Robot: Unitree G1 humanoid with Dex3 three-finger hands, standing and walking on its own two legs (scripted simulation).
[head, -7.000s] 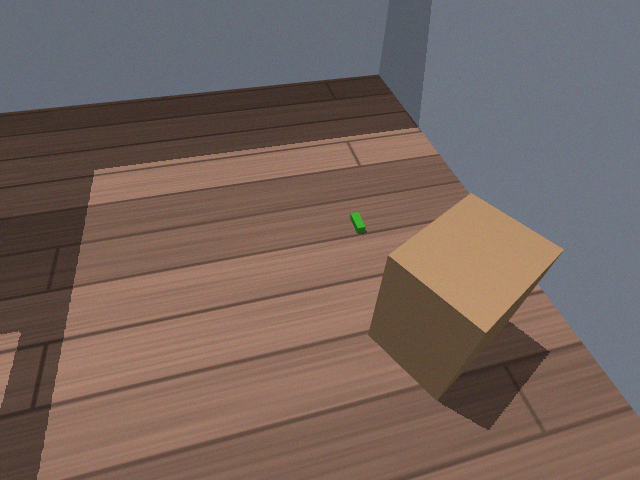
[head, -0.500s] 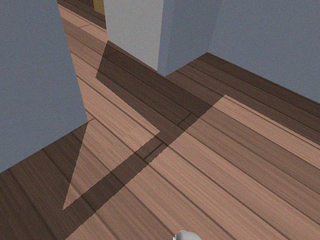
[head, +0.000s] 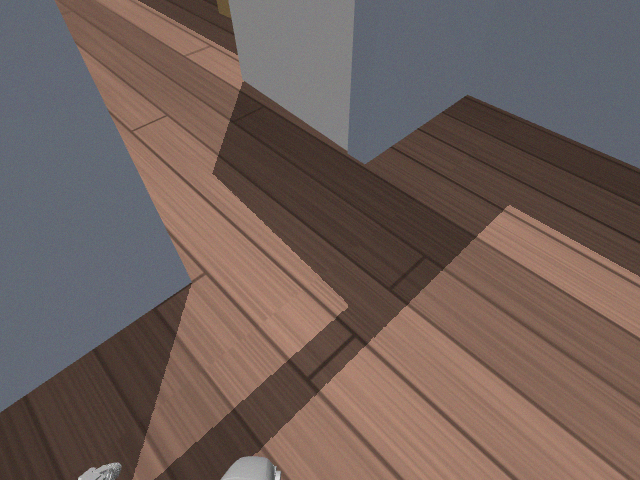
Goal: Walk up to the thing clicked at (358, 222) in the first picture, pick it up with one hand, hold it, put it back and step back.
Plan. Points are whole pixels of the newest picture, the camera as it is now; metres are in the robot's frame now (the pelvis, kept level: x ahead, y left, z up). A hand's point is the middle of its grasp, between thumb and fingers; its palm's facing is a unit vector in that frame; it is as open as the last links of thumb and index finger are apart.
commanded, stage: walk up
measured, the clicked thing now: out of the picture +0.03 -1.15 -0.76
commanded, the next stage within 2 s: none
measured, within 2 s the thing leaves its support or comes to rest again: neither
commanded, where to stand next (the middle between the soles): +0.92 -0.01 m, yaw +1 degrees
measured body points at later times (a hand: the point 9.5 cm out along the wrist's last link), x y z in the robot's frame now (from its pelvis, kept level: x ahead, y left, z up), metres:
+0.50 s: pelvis +0.25 +0.03 +0.00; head +0.27 +0.06 +0.45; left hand +0.31 +0.35 -0.13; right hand +0.31 -0.28 -0.10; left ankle +0.26 +0.13 -0.74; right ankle +0.31 -0.13 -0.68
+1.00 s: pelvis +0.45 -0.05 +0.00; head +0.45 -0.09 +0.45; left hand +0.52 +0.26 -0.08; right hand +0.51 -0.37 -0.13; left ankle +0.50 +0.13 -0.67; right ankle +0.47 -0.13 -0.74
